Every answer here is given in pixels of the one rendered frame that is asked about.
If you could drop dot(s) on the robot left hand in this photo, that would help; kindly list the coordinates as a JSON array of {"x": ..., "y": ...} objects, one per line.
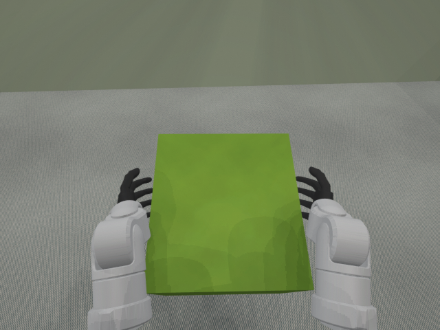
[{"x": 128, "y": 186}]

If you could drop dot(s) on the robot right hand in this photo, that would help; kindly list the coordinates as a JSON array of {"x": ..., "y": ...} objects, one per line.
[{"x": 322, "y": 189}]

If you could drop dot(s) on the carton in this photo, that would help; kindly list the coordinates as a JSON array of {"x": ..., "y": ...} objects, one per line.
[{"x": 225, "y": 217}]

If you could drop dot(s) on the right robot forearm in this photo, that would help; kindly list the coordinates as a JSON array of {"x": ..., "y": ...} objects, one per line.
[{"x": 343, "y": 261}]

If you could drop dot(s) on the left robot forearm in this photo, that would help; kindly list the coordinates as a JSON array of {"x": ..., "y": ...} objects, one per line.
[{"x": 118, "y": 263}]

